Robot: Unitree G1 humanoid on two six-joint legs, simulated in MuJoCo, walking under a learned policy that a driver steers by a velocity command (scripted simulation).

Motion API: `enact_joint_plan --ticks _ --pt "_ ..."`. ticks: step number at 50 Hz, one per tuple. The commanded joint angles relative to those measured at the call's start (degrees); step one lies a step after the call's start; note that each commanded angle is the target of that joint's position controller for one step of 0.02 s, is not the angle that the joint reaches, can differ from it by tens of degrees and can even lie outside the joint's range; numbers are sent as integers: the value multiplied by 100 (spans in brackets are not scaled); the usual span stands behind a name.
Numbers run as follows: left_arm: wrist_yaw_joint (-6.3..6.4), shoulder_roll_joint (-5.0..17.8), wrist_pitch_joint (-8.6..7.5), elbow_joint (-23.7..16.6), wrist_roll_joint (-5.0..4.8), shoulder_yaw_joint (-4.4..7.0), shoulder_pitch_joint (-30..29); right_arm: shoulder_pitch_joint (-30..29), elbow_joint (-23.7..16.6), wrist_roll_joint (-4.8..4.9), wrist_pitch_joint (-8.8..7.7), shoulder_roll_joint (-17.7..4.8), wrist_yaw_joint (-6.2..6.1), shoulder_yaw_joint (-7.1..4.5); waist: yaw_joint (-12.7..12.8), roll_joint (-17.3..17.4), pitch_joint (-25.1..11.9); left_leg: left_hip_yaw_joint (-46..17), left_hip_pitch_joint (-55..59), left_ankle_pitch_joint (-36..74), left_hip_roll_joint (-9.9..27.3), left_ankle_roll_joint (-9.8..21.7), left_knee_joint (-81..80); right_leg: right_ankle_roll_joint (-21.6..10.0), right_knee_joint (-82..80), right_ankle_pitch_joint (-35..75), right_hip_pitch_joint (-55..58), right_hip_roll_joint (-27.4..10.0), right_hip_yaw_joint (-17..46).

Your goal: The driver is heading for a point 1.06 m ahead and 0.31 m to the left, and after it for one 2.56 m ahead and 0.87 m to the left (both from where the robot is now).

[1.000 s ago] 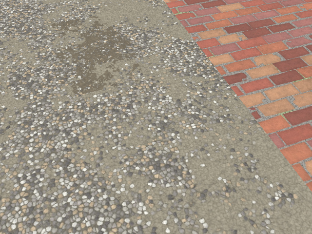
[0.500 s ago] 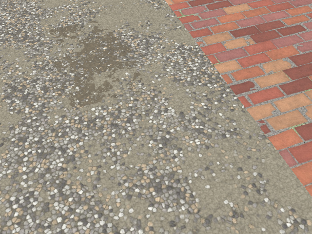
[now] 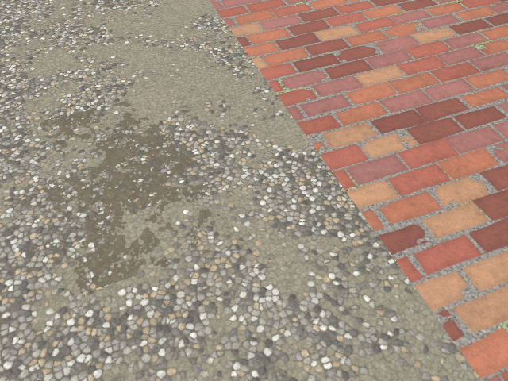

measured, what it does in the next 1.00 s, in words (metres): walks ahead, turning left: right foot, then left foot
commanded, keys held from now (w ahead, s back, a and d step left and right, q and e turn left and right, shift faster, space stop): w+shift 0.04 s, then w+q+shift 0.92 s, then w+shift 0.02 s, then w+e+shift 0.02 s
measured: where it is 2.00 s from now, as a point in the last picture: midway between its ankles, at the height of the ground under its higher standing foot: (80, 125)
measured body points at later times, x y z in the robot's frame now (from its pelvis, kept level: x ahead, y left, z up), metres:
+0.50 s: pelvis +0.47 -0.01 +0.01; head +0.48 +0.00 +0.45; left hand +0.35 +0.26 -0.13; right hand +0.71 -0.22 -0.09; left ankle +0.52 +0.14 -0.64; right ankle +0.41 -0.12 -0.73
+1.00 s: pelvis +0.88 +0.20 +0.00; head +0.90 +0.23 +0.45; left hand +0.94 +0.53 -0.05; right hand +1.04 -0.04 -0.12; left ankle +0.78 +0.15 -0.73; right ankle +1.17 +0.19 -0.66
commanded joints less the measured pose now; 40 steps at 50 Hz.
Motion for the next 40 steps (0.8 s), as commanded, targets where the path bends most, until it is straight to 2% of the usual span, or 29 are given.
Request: enact_joint_plan --ticks 1,4,7,9,10,11,12,13,14,15,16,17,18,19,21,22,25,27,29,31,32,33,34,35,36,37,38,39,40 --pt "-49 384 0 -473 -12 7 -547 -345 -404 100 -254 -409 47 -19 204 92 1111 -1263 -1215 532 1262 532 -2291 129 -1244 993 -266 -236 -363" --pt "-146 134 -103 -720 -60 -119 -1344 156 -280 237 -335 -471 10 1 -65 104 1010 -1005 -1075 2612 1253 311 -2457 69 -2906 2307 863 43 -745" --pt "-84 340 -117 -790 -82 -79 -1617 307 -213 168 -287 -801 -64 -31 -147 219 727 -1063 354 4529 1414 266 -2049 24 -3758 2278 1094 420 -818" --pt "44 622 -123 -744 -43 23 -1247 258 -186 75 -223 -1110 -121 -75 113 574 161 -1184 1219 6528 1572 232 -991 -33 -3926 1353 1644 810 -796" --pt "126 875 -138 -564 -54 129 -529 205 -156 -9 -163 -1250 -158 -101 479 736 -313 -1286 1347 6908 1655 197 -17 -106 -3960 808 2381 902 -613" --pt "215 1076 -159 -243 -83 234 566 -6 -166 -46 -93 -1372 -180 -139 1029 762 -817 -1276 1002 6372 1573 175 1312 -145 -4212 556 3515 806 -498" --pt "335 1434 -167 31 0 369 1637 -193 -280 -88 -88 -1120 -166 -112 1399 666 -1376 -1269 -116 4869 1346 203 2841 -183 -3895 -262 4983 98 51" --pt "365 1899 -195 67 325 514 1893 575 -522 170 -114 24 -98 121 729 -1052 -2261 -939 -2394 233 613 39 5267 -725 -4112 -1934 6810 -1891 2846" --pt "245 1547 -164 -5 200 510 1678 278 -631 319 -118 -486 -127 45 825 -1007 -2608 -1177 -3094 -642 499 154 5957 -808 -5189 -2730 6686 -2035 4359" --pt "209 1149 -191 25 139 446 1091 -454 -746 269 -79 -689 -148 -18 680 -540 -1413 -1157 -3477 44 895 192 5803 -586 -5452 -2744 5716 -1695 3290" --pt "183 847 -227 78 108 399 846 -747 -799 207 -35 -647 -98 -8 586 -71 -803 -1099 -3423 309 1077 170 5564 -495 -5588 -1931 4891 -1568 2544" --pt "186 691 -243 190 114 366 807 -923 -816 137 39 -524 -29 -7 459 131 -386 -1090 -3294 343 1234 161 5414 -320 -5766 -1238 4269 -1318 1849" --pt "205 545 -276 326 74 315 876 -796 -892 48 145 -375 42 7 231 -143 -234 -1067 -3146 339 1336 100 5349 -265 -5864 -932 3825 -1262 1364" --pt "183 396 -316 452 16 281 943 -844 -931 -9 255 -232 90 28 121 -173 -62 -1035 -3141 306 1454 61 5343 -175 -5986 -748 3542 -1172 963" --pt "149 384 -399 634 -137 279 997 -1250 -1196 -58 401 -82 171 58 -17 -210 272 -926 -3524 463 1629 -17 5221 4 -6215 -226 3293 -1071 185" --pt "140 379 -432 671 -150 272 1002 -1541 -1342 -79 432 -75 212 79 -25 -185 422 -808 -3635 735 1643 -50 5081 80 -6320 215 3143 -954 -262" --pt "117 453 -527 719 -81 260 905 -2142 -1658 -22 449 -121 299 134 -141 -237 738 -444 -3537 1770 1521 -4 4091 220 -6471 1463 2838 -547 -1343" --pt "167 670 -547 746 -81 282 958 -2551 -1793 -22 432 -265 354 140 -136 -20 908 -97 -3286 2155 1388 115 3030 280 -6630 2097 3012 -497 -1778" --pt "246 876 -515 819 -112 288 1307 -2923 -1882 -49 389 -320 414 149 -29 64 958 412 -2926 2278 1072 285 2235 401 -6470 3720 3529 -522 -2037" --pt "371 1188 -386 769 -103 341 1477 -2669 -1764 -24 359 -490 397 107 -223 -204 565 713 -2393 2005 620 433 1965 473 -5671 6052 4249 -637 -2119" --pt "434 1386 -284 709 -79 394 1404 -2208 -1641 0 353 -622 359 58 -511 -387 248 741 -1906 1685 425 501 1915 482 -4955 6922 4447 -752 -2089" --pt "469 1569 -166 614 -41 454 1180 -1332 -1418 15 345 -825 306 -40 -985 -521 -217 640 -995 1330 264 611 1947 413 -3825 7382 4363 -881 -2006" --pt "462 1665 -57 470 -5 501 881 -128 -1058 16 342 -1081 216 -196 -1503 -500 -763 356 261 907 178 782 1811 283 -2258 7059 3915 -965 -1817" --pt "389 1607 2 437 29 529 779 504 -781 47 364 -1320 74 -377 -1635 -64 -932 -178 1363 383 242 940 1421 306 -214 4433 2956 -514 -1757" --pt "285 675 -61 164 95 311 635 -107 -786 134 425 -1691 -25 -479 -888 1428 -256 -1744 1545 1104 1066 1117 1335 443 1903 -1342 1018 544 -1531" --pt "247 685 -207 -582 -106 255 876 -265 -1028 -71 488 -2200 -8 -573 -421 1683 -1414 -4703 3144 323 1992 2346 115 629 2845 -1852 -841 883 -297" --pt "260 876 -381 -634 -46 203 466 -278 -1140 -86 489 -1955 -59 -581 -556 571 -1188 -5439 2865 -652 2286 2137 -899 554 2402 -1420 -1282 530 210" --pt "258 988 -440 -577 -57 204 297 -403 -1043 -55 442 -1571 -100 -511 -336 -164 -375 -5041 1885 -653 2149 1854 -1122 537 1731 -1063 -1127 289 243" --pt "270 910 -406 -575 31 181 150 -583 -992 -19 367 -1380 -113 -451 -46 -495 -20 -4530 1007 -168 1898 1649 -1122 591 1241 -1027 -732 110 232"
Keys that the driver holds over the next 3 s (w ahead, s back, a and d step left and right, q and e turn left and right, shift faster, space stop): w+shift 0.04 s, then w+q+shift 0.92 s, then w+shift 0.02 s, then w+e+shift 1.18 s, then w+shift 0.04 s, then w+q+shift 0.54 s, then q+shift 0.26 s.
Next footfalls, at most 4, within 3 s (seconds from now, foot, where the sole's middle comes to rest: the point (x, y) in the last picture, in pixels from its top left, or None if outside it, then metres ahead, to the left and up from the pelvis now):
0.24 right None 0.45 -0.11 -0.77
0.70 left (204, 288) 0.81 0.17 -0.77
1.14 right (161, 186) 1.23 0.35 -0.77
1.56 left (59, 159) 1.38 0.75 -0.77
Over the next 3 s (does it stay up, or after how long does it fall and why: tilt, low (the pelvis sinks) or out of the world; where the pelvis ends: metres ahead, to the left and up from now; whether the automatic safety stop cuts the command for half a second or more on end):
stays up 2.56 0.77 0.00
